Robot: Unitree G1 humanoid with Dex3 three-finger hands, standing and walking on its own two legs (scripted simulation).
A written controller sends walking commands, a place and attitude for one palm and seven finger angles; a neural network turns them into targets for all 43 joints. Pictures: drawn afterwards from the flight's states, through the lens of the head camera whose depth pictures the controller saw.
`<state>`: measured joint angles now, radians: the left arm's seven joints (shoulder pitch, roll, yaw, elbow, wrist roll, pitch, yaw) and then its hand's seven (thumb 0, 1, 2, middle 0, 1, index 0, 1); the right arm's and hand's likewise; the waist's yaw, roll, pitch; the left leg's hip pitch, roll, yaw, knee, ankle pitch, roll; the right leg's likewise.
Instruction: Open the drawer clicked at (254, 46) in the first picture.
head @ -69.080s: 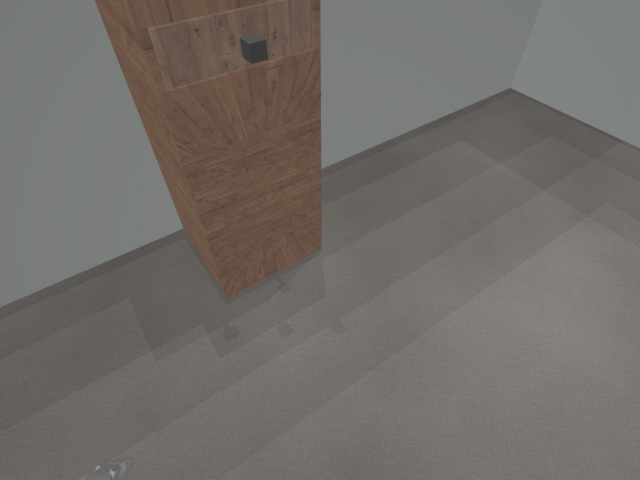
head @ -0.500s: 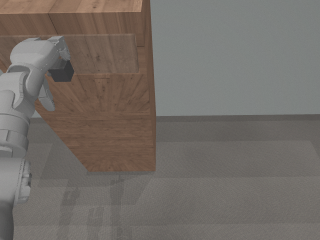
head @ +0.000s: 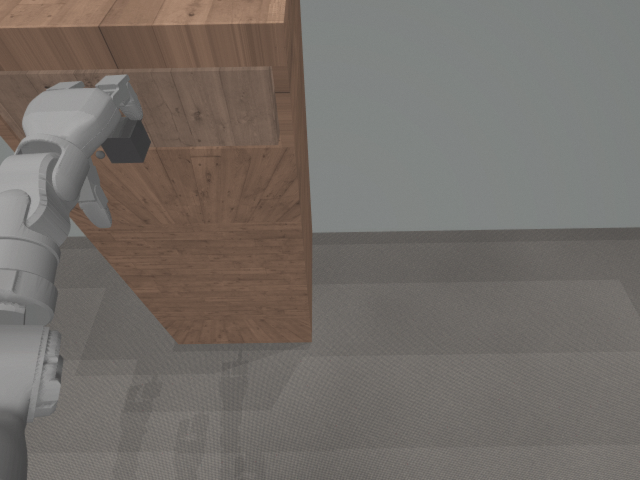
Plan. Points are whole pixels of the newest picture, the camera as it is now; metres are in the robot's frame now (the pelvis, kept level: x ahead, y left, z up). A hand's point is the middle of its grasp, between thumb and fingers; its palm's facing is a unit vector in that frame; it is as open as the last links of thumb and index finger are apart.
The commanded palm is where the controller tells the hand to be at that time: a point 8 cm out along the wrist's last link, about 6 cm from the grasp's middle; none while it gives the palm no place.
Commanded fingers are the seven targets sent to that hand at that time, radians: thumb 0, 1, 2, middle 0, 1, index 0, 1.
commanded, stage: lift the fingers back up to retry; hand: left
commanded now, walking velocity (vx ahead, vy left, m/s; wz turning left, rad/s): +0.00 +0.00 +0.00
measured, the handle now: (129, 130) +0.54 +0.27 +0.13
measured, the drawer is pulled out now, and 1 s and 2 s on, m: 0.00 0.00 0.00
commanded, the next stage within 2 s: re-aim the fingers above the handle in 0.78 s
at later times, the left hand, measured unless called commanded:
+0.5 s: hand (75, 127) +0.47 +0.29 +0.19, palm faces +0.01 +0.00 -1.00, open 13.9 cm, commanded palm +0.45 +0.29 +0.25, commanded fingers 0.00 -0.50 0.30 -0.30 -1.20 -0.30 -1.20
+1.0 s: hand (77, 129) +0.47 +0.28 +0.19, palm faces -0.04 -0.02 -1.00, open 13.8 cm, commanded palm +0.46 +0.29 +0.26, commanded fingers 0.00 -0.50 0.30 -0.30 -1.20 -0.30 -1.20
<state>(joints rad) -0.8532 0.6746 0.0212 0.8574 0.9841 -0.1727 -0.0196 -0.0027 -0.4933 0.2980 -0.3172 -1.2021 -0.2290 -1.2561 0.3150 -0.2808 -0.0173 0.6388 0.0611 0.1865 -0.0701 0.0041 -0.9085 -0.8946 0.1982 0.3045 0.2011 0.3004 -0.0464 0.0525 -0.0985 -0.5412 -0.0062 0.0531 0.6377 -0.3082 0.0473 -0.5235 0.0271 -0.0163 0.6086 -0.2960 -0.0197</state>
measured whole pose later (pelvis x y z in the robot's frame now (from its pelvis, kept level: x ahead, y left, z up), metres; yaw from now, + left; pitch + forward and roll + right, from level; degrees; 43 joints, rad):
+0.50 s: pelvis +0.01 +0.01 +0.01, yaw +1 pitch +10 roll -1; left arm -0.88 0.69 -0.02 0.75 0.94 -0.14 -0.13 0.00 -0.49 0.30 -0.32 -1.20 -0.32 -1.20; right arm 0.30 -0.28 -0.02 0.66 0.06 0.17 -0.07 0.00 -0.91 -0.89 0.20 0.30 0.20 0.30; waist -0.03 0.07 -0.08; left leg -0.46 -0.03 0.03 0.59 -0.31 0.06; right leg -0.43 0.01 -0.03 0.54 -0.29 0.00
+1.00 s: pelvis +0.02 +0.01 +0.01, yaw +2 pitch +10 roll -1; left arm -0.88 0.70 -0.02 0.69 0.90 -0.19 -0.22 0.00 -0.49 0.30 -0.32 -1.20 -0.32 -1.20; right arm 0.26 -0.29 -0.02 0.65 0.05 0.18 -0.07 0.00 -0.91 -0.89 0.20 0.30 0.20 0.30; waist -0.01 0.06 -0.06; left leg -0.45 -0.03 0.02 0.56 -0.29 0.06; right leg -0.40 0.00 -0.05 0.51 -0.29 -0.01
